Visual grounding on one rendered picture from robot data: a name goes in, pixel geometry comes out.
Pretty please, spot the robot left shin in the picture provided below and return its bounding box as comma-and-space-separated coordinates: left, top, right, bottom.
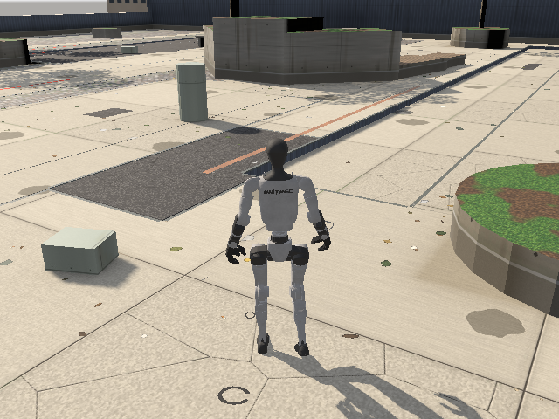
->
255, 286, 267, 342

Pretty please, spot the right robot hand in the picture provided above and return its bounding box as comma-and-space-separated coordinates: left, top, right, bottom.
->
311, 236, 331, 251

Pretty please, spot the robot left forearm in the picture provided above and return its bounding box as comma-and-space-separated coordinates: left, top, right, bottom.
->
228, 213, 245, 249

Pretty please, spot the right robot thigh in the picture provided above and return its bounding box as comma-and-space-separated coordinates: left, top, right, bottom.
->
289, 244, 309, 299

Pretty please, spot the robot left upper arm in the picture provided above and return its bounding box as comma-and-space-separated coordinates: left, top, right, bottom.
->
236, 176, 260, 226

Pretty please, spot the robot right upper arm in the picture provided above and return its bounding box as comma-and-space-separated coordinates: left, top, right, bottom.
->
296, 175, 321, 223

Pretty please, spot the left robot hand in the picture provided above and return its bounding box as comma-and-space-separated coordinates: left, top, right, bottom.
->
225, 244, 246, 264

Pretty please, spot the robot right forearm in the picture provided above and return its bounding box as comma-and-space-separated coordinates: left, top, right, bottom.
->
313, 210, 329, 240

